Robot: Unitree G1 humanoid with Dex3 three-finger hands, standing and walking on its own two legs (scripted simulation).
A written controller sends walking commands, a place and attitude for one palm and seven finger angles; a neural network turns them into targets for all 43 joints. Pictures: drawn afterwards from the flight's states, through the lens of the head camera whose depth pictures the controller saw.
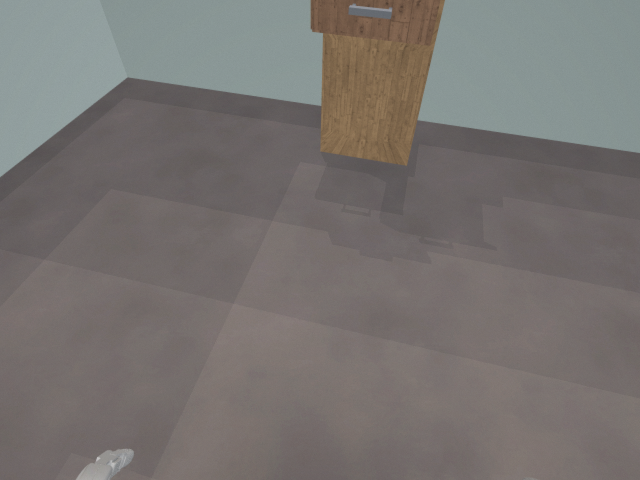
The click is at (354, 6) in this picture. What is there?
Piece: drawer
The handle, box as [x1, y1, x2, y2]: [348, 3, 391, 18]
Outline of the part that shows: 349,6 348,14 390,18 391,14 390,7 388,9 356,6 353,3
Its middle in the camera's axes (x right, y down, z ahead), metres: +0.16 -0.73 +1.24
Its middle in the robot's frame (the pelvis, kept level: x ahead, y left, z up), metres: +1.44 -0.09 +0.05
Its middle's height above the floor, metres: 0.81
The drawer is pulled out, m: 0.29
